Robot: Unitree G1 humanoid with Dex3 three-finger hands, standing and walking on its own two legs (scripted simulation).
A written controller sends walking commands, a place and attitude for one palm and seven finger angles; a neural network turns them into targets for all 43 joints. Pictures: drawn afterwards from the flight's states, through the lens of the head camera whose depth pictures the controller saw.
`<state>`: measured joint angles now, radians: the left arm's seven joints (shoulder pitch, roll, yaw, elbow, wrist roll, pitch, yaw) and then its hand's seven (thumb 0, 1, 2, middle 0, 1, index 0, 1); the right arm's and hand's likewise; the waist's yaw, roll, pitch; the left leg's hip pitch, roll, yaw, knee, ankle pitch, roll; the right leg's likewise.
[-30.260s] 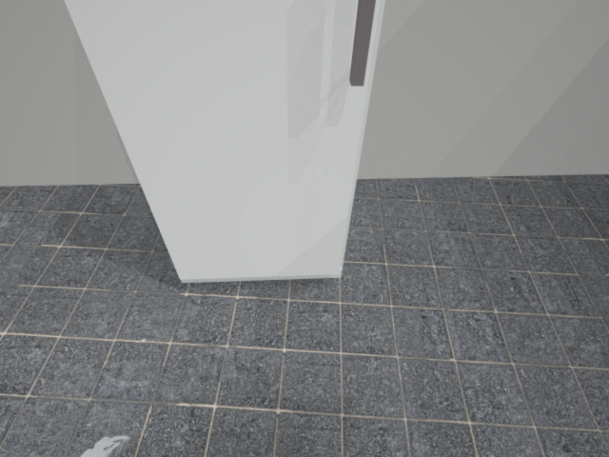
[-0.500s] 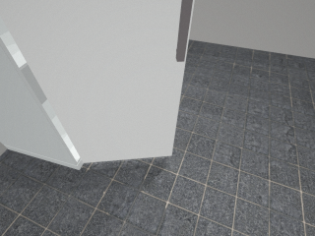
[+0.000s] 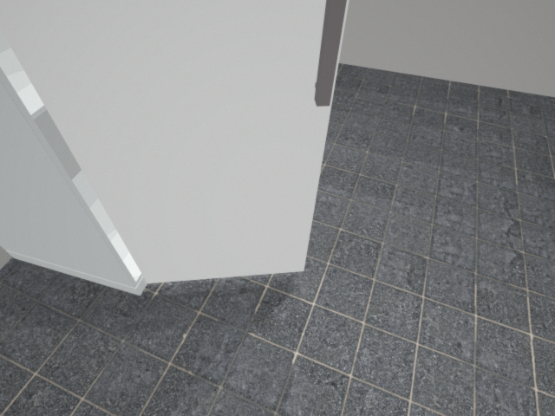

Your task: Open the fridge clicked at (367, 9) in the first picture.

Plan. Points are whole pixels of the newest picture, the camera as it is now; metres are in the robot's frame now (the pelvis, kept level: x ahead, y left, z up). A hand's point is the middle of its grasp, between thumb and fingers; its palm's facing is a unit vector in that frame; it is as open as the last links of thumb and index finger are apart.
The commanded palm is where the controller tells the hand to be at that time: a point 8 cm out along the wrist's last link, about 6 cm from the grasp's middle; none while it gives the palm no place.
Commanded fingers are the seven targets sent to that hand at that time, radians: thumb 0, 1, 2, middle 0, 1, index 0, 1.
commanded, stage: look to check the result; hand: right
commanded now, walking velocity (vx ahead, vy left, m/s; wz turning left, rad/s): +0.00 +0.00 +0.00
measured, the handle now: (329, 21) +0.69 -0.04 +0.24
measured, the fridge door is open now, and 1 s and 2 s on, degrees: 68 68 68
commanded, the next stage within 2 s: stand and wait in 0.16 s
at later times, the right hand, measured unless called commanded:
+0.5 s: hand out of the picture +0.02 -0.17 -0.17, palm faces +0.01 +0.98 -0.20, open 7.4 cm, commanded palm none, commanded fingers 0.00 -0.90 -0.90 0.20 0.30 0.20 0.30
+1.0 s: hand out of the picture +0.03 -0.17 -0.17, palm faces +0.01 +0.98 -0.20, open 7.4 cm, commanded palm none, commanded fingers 0.00 -0.90 -0.90 0.20 0.30 0.20 0.30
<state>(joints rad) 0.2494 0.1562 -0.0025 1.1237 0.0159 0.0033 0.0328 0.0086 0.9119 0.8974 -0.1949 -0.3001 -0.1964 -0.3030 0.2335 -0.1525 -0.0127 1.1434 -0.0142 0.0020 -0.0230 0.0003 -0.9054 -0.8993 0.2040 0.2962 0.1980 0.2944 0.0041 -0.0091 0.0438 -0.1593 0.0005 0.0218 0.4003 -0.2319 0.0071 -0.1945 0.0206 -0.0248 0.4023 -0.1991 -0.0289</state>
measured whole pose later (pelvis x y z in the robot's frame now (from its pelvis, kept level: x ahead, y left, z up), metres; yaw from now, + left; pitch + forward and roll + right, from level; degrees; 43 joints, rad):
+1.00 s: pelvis +0.01 +0.01 +0.00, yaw +1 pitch -1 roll +0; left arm 0.23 0.17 0.00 1.14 0.01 0.00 0.03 0.01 0.91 0.90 -0.20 -0.30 -0.20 -0.30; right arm 0.22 -0.17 -0.01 1.15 -0.01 0.00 -0.02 0.00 -0.90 -0.90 0.20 0.30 0.20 0.29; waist 0.01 -0.01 0.04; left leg -0.12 -0.02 0.02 0.37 -0.23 0.03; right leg -0.16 0.00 -0.03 0.37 -0.20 -0.01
